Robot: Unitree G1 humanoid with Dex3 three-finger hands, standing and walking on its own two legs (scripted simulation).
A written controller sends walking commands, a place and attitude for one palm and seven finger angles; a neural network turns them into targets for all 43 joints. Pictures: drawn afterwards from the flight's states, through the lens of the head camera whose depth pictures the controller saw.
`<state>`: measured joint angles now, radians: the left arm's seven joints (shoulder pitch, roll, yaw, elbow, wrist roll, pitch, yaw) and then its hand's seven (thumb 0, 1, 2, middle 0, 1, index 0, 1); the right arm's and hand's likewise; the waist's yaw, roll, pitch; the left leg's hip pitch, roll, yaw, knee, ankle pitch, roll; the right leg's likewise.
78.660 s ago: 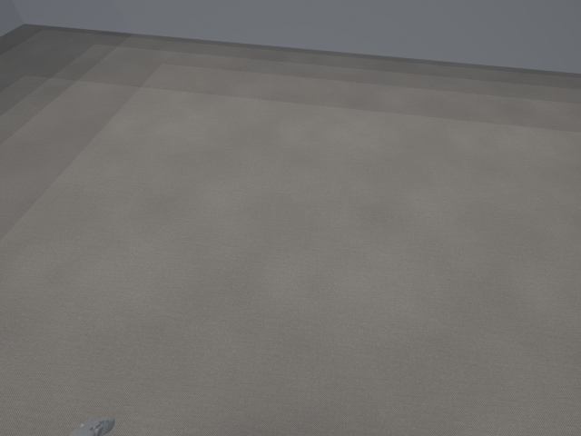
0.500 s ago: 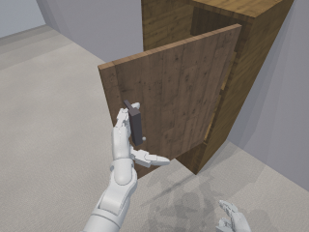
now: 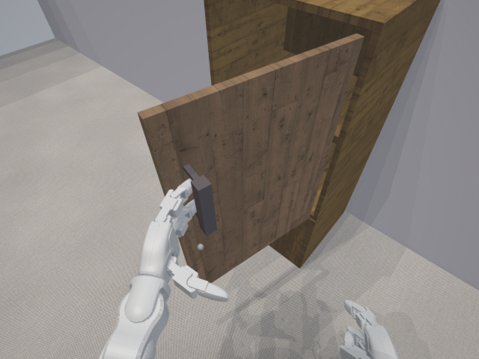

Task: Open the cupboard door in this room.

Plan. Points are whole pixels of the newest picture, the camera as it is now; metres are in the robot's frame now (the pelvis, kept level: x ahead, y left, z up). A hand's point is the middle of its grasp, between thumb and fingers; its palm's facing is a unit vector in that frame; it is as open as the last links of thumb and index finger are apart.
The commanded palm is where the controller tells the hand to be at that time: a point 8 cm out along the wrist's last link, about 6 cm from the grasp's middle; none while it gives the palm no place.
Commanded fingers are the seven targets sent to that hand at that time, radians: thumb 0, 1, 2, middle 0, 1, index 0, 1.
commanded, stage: slide the hand sideways off the handle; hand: left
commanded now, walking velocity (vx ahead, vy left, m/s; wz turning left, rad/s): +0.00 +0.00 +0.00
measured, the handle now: (198, 199) +0.35 +0.10 +0.08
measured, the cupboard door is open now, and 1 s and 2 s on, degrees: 77 77 77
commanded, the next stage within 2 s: draw the hand back to the body in 0.62 s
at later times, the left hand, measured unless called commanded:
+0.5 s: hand (162, 271) +0.23 +0.13 +0.08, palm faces +0.00 -1.00 -0.04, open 16.3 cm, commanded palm +0.20 +0.19 +0.08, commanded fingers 0.00 -0.50 0.30 -0.15 -0.30 -0.15 -0.30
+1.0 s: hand (135, 277) +0.21 +0.16 +0.10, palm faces +0.01 -1.00 -0.07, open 16.3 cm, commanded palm +0.17 +0.22 +0.11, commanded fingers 0.00 -0.50 0.30 -0.15 -0.30 -0.15 -0.30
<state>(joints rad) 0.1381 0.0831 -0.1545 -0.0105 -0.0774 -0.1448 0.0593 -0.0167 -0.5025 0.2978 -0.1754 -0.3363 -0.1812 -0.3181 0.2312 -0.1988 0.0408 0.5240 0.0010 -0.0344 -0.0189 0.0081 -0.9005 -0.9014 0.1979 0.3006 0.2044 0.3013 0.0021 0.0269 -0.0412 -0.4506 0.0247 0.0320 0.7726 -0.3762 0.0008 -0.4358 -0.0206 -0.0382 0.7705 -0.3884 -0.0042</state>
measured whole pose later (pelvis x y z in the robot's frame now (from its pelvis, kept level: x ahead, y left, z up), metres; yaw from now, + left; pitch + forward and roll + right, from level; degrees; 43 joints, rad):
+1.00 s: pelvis +0.01 +0.00 -0.01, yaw +2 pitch +4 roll -1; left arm 0.46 0.22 0.07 -0.31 -0.24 -0.14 -0.16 -0.02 -0.50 0.30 -0.15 -0.31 -0.16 -0.30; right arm 0.26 -0.22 0.05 0.51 0.03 -0.18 -0.07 0.01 -0.90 -0.90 0.20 0.30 0.20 0.30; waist 0.02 0.06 -0.08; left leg -0.50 0.03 -0.01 0.85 -0.42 -0.01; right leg -0.46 -0.02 -0.07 0.82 -0.44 -0.01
